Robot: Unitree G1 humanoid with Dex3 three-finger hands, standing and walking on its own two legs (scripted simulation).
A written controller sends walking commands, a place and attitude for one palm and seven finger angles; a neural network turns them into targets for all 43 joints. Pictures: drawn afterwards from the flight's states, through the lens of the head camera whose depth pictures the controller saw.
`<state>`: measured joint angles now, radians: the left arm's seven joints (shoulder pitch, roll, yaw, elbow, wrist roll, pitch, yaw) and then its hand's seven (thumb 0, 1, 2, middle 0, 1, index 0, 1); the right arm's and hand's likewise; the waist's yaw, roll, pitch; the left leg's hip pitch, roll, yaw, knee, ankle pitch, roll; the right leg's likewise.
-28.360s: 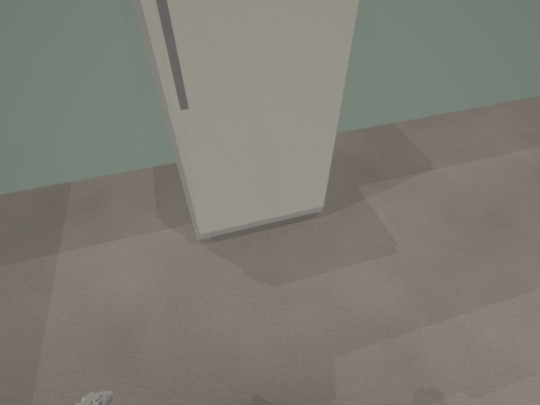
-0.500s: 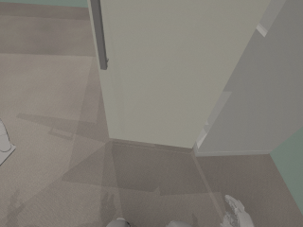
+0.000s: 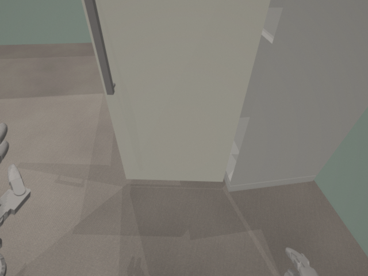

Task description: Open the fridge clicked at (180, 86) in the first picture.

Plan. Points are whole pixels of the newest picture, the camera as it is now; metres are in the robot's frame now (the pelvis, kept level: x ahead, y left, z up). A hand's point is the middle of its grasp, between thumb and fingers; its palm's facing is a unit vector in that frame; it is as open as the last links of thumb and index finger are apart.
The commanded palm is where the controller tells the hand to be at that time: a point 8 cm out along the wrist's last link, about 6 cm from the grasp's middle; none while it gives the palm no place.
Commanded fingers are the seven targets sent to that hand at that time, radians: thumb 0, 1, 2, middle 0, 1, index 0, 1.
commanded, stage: stop stepping back and stand still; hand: left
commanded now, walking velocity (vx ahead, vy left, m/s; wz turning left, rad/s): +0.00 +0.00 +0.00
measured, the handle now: (101, 41) +0.78 +0.33 +0.18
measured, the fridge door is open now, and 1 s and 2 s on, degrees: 80 80 80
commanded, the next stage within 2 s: let the arm hang, fingers relaxed in 0.74 s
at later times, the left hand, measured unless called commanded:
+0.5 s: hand (4, 218) +0.16 +0.27 +0.17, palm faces +0.46 -0.80 -0.40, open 7.4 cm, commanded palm +0.09 +0.31 +0.19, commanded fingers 0.00 0.90 0.90 -0.20 -0.30 -0.20 -0.30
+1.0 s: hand out of the picture +0.12 +0.26 -0.05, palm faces +0.06 -0.92 -0.40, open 7.4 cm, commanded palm none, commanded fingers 0.00 0.90 0.90 -0.20 -0.30 -0.20 -0.30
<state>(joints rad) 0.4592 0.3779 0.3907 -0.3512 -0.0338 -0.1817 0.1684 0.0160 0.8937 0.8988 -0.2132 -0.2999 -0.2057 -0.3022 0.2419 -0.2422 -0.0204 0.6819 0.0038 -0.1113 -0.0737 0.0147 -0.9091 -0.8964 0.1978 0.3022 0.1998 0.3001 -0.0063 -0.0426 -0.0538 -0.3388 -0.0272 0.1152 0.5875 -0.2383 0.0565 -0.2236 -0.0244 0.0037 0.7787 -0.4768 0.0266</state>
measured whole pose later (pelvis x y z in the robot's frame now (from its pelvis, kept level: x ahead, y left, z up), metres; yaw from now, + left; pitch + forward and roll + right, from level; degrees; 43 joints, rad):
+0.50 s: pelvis -0.04 +0.01 +0.01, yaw +1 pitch -2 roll +0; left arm 0.48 0.37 0.36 -0.45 0.00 -0.20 0.17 0.02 0.89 0.90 -0.21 -0.30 -0.20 -0.30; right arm 0.23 -0.20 0.01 0.64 -0.01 -0.15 -0.08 0.02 -0.91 -0.90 0.20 0.30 0.20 0.30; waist 0.01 -0.03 0.01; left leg -0.27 0.03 0.05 0.54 -0.24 0.01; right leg -0.22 -0.01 -0.06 0.52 -0.28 0.00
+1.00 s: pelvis -0.06 +0.03 +0.00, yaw +1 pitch +0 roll -1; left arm 0.25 0.33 0.06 0.37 0.02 0.02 0.01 0.01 0.91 0.90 -0.20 -0.30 -0.19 -0.30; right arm 0.13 -0.31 0.00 0.78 -0.01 -0.04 0.01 0.01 -0.91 -0.90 0.20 0.30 0.20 0.30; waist -0.01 0.06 0.00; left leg -0.37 0.01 0.06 0.61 -0.24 0.04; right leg -0.32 -0.04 -0.05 0.60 -0.28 0.02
